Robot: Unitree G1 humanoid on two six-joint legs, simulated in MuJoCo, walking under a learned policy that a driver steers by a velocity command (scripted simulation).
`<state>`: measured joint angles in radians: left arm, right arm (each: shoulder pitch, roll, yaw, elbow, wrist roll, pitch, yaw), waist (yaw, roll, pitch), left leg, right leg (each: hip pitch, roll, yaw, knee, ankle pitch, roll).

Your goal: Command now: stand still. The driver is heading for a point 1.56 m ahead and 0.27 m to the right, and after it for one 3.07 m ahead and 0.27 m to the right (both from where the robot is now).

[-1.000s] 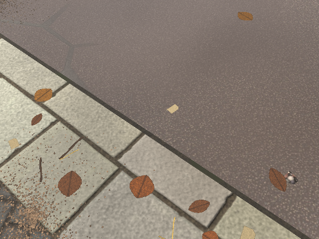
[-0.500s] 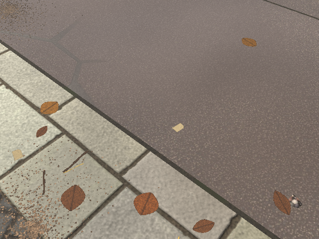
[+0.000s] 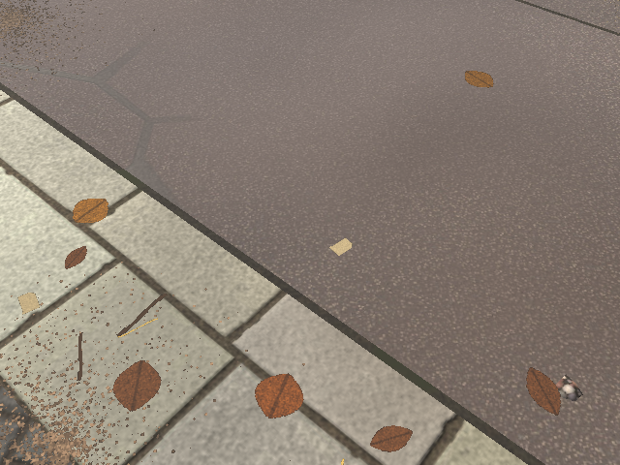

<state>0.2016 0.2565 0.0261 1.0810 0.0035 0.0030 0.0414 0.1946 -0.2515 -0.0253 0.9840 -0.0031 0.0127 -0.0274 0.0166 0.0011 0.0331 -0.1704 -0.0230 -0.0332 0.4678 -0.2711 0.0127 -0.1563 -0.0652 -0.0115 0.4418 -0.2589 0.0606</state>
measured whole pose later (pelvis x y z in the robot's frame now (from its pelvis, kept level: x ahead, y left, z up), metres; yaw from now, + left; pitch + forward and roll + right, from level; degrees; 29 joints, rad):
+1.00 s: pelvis +0.20 -0.02 -0.02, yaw -1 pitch +2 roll +0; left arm 0.55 0.20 0.03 1.08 -0.01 -0.07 0.02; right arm -0.09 -0.22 -0.02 0.86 0.03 -0.09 0.05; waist 0.10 0.01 0.04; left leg -0.58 0.02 0.06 0.55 -0.04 0.07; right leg 0.20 -0.01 -0.03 0.16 -0.39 0.00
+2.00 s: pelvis +0.76 -0.06 +0.00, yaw -1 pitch +1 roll -2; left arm 0.34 0.23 0.05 0.99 0.00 -0.08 0.01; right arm 0.03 -0.24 -0.05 0.91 0.00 -0.07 0.01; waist 0.06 0.05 0.02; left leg -0.57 0.07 -0.02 0.55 0.06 0.02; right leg -0.03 0.07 -0.07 0.26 -0.25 -0.04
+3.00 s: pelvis +0.90 -0.07 +0.00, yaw -1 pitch -1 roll +0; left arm 0.26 0.18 0.03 1.08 0.00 -0.02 0.04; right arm 0.12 -0.21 -0.05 1.10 0.00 0.01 -0.04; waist 0.00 0.00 0.04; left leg -0.26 0.01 0.01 0.50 -0.21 0.00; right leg -0.14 -0.01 -0.02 0.48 -0.33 0.00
